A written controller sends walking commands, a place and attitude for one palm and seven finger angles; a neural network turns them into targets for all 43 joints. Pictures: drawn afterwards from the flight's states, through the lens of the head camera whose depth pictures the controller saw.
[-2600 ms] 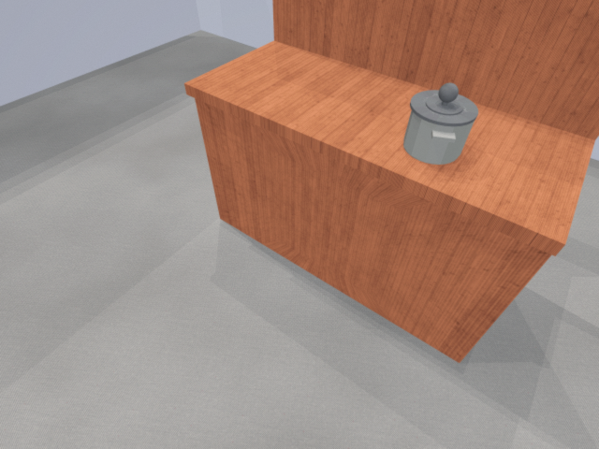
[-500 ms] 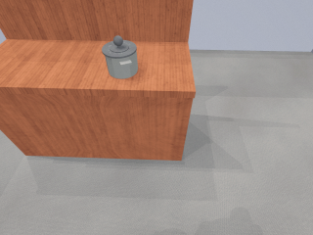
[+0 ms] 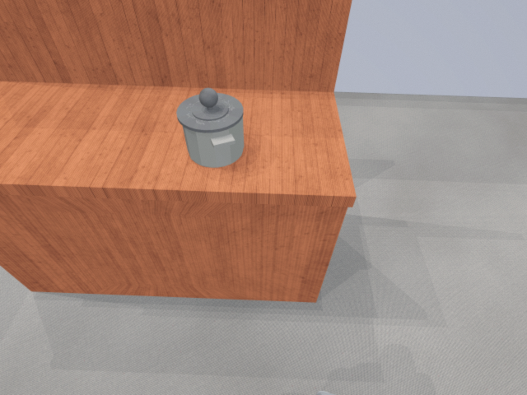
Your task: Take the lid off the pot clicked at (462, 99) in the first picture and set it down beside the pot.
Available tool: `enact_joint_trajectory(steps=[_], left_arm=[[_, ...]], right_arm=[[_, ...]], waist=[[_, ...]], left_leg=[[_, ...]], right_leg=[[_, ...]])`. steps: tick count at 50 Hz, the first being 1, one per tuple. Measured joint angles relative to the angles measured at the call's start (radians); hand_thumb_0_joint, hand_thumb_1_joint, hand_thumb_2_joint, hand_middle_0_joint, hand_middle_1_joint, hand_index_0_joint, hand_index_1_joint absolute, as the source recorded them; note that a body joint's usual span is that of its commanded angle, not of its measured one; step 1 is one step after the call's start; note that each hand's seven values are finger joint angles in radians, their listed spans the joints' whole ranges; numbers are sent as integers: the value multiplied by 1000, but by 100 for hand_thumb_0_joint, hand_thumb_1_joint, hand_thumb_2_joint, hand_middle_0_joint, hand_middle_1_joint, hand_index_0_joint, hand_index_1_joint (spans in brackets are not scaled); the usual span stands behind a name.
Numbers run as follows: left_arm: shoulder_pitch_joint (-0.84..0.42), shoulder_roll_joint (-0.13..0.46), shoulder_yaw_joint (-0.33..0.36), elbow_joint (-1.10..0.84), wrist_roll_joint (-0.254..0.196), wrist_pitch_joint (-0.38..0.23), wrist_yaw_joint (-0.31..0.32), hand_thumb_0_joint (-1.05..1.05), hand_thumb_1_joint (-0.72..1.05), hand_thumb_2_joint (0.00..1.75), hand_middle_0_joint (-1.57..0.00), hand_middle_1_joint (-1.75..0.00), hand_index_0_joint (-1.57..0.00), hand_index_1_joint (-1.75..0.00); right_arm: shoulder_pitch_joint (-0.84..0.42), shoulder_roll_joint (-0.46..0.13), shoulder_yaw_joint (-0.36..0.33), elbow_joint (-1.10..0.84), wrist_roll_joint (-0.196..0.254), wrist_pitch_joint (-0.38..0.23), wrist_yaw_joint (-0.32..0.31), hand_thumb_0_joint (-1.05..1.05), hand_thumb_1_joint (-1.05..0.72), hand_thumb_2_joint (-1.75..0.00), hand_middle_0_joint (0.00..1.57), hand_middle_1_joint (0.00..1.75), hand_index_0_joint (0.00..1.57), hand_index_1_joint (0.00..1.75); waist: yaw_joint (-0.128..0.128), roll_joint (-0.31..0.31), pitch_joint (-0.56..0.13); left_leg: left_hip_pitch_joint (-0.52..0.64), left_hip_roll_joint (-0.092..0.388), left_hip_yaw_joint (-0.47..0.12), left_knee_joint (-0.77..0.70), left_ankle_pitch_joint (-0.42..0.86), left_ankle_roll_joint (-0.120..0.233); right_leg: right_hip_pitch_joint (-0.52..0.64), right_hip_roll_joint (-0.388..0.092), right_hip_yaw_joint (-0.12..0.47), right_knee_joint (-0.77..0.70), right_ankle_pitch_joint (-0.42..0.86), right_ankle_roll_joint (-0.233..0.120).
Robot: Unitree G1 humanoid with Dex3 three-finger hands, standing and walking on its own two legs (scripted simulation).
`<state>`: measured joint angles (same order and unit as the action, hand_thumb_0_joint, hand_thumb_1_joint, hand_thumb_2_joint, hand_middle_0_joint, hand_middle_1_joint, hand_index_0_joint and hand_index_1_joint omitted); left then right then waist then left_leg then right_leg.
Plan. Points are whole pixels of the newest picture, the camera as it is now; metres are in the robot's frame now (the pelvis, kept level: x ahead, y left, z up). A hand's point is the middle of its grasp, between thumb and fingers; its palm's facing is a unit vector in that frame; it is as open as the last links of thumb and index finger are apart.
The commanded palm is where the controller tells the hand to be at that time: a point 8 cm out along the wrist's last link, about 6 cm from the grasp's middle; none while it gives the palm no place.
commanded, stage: take the last steps up to it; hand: left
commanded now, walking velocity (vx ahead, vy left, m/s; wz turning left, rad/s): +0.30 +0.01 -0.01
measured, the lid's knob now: (208, 97) +0.73 +0.17 +0.06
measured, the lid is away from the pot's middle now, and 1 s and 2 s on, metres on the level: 0.00 0.00 0.00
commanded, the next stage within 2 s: come to a stop and stand still in 0.32 s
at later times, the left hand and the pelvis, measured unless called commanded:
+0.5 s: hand out of the picture +0.13 +0.18 -0.18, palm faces +0.12 -0.98 -0.15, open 7.3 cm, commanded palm none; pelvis +0.19 +0.02 -0.01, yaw +1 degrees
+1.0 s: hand (173, 334) +0.26 +0.19 -0.18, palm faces -0.03 -0.96 -0.29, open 7.3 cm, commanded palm none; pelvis +0.19 -0.01 -0.02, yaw -2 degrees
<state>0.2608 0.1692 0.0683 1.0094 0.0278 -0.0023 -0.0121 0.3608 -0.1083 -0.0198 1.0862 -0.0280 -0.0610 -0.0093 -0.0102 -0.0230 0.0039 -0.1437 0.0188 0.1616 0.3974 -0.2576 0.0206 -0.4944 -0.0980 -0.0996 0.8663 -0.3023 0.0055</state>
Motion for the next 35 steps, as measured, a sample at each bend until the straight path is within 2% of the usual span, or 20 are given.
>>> enact_joint_trajectory(steps=[3, 5, 6, 8, 10, 11, 13, 18, 23, 25, 27, 29, 31, 35], left_arm=[[-29, -7, 0, -20, 2, -6, -4, 1, 93, 90, -20, -30, -20, -30], [-39, -10, -1, -31, 4, -17, -6, 1, 93, 90, -20, -30, -20, -30], [-41, -10, -2, -36, 7, -29, -6, 1, 93, 90, -20, -30, -20, -30], [-48, -22, -7, -36, 4, -52, 1, 0, 92, 90, -20, -30, -20, -30], [-34, -33, -11, -29, 0, -64, 10, 0, 92, 90, -20, -30, -20, -30], [-22, -36, -6, -24, -4, -67, 21, 0, 93, 90, -20, -30, -21, -30], [6, -33, -4, -8, -3, -69, 32, 0, 94, 90, -21, -30, -21, -30], [74, -31, -21, 47, 0, -63, 30, 0, 93, 90, -20, -30, -21, -30], [116, -36, -29, 93, -1, -48, 26, 0, 92, 90, -20, -30, -21, -30], [133, -36, -32, 106, -5, -38, 32, 0, 91, 90, -21, -30, -21, -30], [124, -22, -36, 122, -14, -18, 43, 0, 91, 90, -20, -30, -21, -30], [102, -9, -38, 128, -18, 6, 54, 0, 91, 90, -20, -30, -20, -30], [73, -3, -37, 120, -16, 24, 59, 1, 91, 90, -20, -30, -20, -30], [20, 14, -21, 64, -9, 49, 54, 0, 91, 90, -20, -30, -20, -30]], right_arm=[[6, -1, -6, 12, -1, 7, 5, 0, -90, -90, 20, 30, 21, 30], [14, -5, -9, 19, -1, 12, 6, 0, -90, -90, 20, 30, 21, 30], [20, -8, -11, 21, 2, 14, 7, 0, -90, -90, 20, 30, 21, 30], [7, -21, -14, 30, 5, 29, 10, 0, -90, -90, 20, 30, 21, 30], [-17, -36, -18, 34, 3, 40, 13, 0, -90, -90, 20, 30, 21, 30], [-31, -44, -21, 29, 2, 42, 13, 0, -90, -90, 20, 30, 21, 29], [-63, -59, -27, 11, -1, 43, 11, 1, -91, -90, 20, 30, 20, 29], [-149, -82, -33, -50, 1, 42, 16, 0, -91, -90, 20, 30, 20, 29], [-209, -85, -22, -79, 3, 31, 21, 0, -91, -90, 19, 30, 20, 29], [-221, -82, -9, -82, 1, 18, 15, 0, -91, -90, 19, 30, 20, 29], [-236, -57, 3, -75, 3, 11, 1, 0, -91, -90, 19, 30, 20, 29], [-249, -31, 20, -68, 9, 20, -15, 0, -91, -90, 20, 30, 20, 29], [-259, -12, 26, -65, 11, 36, -27, 0, -91, -90, 20, 30, 20, 29], [-275, 6, 9, -80, 17, 60, -39, -1, -92, -90, 20, 30, 21, 30]], waist=[[-11, 16, 10], [-14, 26, 16], [-11, 32, 17], [-3, 56, 27], [6, 64, 27], [10, 65, 24], [12, 65, 16], [16, 46, 9], [46, 30, 26], [56, 26, 32], [59, -14, 43], [63, -40, 51], [57, -38, 60], [45, -27, 78]], left_leg=[[39, -1, -1, 7, -41, -12], [49, 8, -5, 62, -97, -26], [35, 18, -10, 124, -140, -23], [-52, 33, -54, 368, -225, -4], [-161, 31, -89, 608, -202, 6], [-209, 35, -96, 677, -170, 5], [-286, 51, -96, 716, -114, -6], [-364, 80, -81, 522, -27, -31], [-302, 63, -75, 273, 31, -22], [-233, 54, -72, 161, 150, -16], [-208, 34, -52, 180, 69, 4], [-183, 22, -39, 172, 26, 17], [-161, 22, -39, 139, 35, 15], [-146, 31, -34, 86, 68, 20]], right_leg=[[37, 3, -8, -142, 30, 5], [95, 15, -19, -244, 61, 3], [117, 23, -23, -271, 76, -21], [125, 39, -45, -229, 45, -54], [166, 50, -59, -257, 24, -60], [192, 56, -64, -290, 29, -54], [242, 65, -69, -361, 45, -50], [331, 68, -63, -480, 58, -36], [399, 60, -55, -477, 3, 1], [406, 56, -47, -413, -51, 20], [371, 33, -9, -286, -138, 25], [316, 42, 48, -150, -232, 29], [259, 58, 74, -41, -258, 30], [133, 76, 99, 117, -217, 40]])
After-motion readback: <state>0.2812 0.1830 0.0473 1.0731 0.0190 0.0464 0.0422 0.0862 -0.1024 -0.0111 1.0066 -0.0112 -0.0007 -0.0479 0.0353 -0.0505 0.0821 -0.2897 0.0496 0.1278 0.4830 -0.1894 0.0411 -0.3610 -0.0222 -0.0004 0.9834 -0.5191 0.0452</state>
